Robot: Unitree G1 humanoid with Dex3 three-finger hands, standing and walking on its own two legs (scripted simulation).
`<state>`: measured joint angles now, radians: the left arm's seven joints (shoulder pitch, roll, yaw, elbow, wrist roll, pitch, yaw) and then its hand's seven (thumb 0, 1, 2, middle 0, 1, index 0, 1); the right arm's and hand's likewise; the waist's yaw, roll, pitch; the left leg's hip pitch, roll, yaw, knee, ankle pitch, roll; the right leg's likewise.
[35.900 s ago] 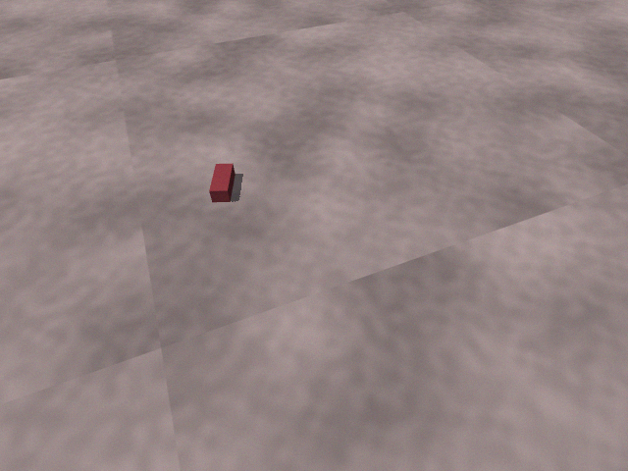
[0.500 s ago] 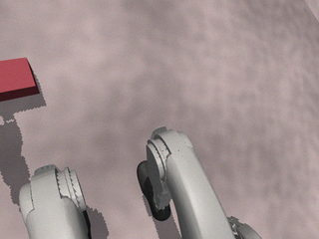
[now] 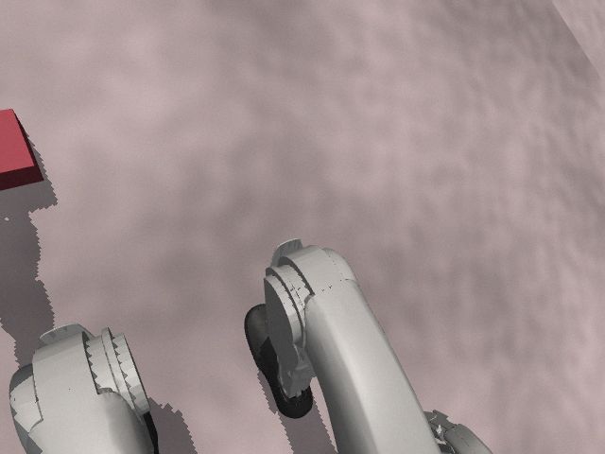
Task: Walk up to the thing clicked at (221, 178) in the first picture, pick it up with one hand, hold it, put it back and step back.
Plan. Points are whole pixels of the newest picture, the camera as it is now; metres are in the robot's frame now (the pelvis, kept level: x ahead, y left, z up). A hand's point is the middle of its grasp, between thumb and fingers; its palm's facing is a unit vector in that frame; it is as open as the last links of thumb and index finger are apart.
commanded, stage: approach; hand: left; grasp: from above
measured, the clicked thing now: out of the picture +0.56 +0.28 -0.29
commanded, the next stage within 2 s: close in in 0.42 s
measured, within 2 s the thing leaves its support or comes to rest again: neither
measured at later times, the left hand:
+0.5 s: hand out of the picture +0.54 +0.29 -0.18, palm faces -0.45 -0.07 -0.89, open 13.6 cm
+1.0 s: hand out of the picture +0.54 +0.27 -0.21, palm faces -0.48 -0.07 -0.87, open 13.6 cm
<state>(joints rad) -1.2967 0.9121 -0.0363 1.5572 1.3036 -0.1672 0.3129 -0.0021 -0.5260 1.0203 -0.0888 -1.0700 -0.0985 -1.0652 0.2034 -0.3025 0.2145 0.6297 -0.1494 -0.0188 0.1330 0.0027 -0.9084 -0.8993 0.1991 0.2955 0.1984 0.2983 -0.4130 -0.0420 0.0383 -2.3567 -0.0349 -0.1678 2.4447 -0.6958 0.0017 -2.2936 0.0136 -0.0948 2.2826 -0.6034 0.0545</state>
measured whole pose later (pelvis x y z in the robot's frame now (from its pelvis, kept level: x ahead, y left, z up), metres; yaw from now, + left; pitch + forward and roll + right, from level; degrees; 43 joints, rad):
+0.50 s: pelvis -0.01 +0.00 +0.00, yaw -1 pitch +33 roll -12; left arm -1.24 0.97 -0.01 1.42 1.25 -0.19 0.20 0.00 -0.50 1.04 -0.11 -1.09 -0.12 -1.08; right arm 0.21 -0.34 0.25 0.58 -0.15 0.04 0.10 0.00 -0.91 -0.90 0.20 0.30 0.20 0.30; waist -0.39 -0.07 0.11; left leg -2.35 -0.03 -0.19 2.45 -0.68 -0.01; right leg -2.28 0.02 -0.11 2.28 -0.58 0.05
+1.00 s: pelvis +0.00 +0.01 +0.00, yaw -2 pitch +33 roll -14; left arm -1.28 1.01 -0.02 1.58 1.28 -0.16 0.30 0.00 -0.50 1.07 -0.10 -1.08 -0.11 -1.08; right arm 0.21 -0.32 0.32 0.54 -0.16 0.01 0.11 0.00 -0.90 -0.90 0.20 0.30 0.20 0.30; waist -0.45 -0.07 0.14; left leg -2.36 -0.03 -0.19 2.46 -0.69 0.02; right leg -2.28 0.02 -0.12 2.27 -0.59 0.05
